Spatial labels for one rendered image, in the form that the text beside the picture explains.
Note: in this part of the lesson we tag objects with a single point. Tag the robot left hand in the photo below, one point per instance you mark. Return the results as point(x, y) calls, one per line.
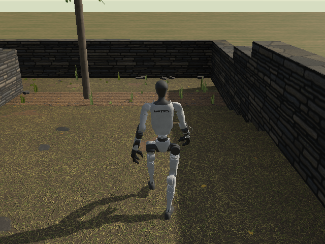
point(134, 156)

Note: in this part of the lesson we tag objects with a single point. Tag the robot right thigh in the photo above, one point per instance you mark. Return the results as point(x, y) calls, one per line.
point(174, 161)

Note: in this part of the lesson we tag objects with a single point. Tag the robot right upper arm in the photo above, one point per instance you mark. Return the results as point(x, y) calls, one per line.
point(180, 113)

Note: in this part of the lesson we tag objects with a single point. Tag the humanoid robot head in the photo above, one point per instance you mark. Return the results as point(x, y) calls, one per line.
point(161, 89)

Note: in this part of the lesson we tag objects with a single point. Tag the robot right hand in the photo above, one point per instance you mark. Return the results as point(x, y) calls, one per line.
point(187, 140)

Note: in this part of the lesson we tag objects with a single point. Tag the left robot forearm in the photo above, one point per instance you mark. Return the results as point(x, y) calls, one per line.
point(138, 138)

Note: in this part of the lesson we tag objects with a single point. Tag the right robot forearm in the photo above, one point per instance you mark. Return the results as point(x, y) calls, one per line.
point(186, 131)

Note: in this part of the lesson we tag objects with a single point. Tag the robot left upper arm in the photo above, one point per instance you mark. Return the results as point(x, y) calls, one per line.
point(143, 116)

